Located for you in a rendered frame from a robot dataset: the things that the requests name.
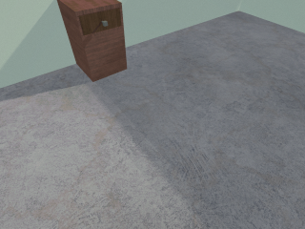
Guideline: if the handle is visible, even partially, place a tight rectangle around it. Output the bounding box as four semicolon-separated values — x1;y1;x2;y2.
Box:
101;20;109;27

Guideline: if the cabinet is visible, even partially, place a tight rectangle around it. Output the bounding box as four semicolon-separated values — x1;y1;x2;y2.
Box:
57;0;128;82

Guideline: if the drawer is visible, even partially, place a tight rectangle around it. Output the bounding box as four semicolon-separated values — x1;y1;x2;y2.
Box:
78;8;122;35

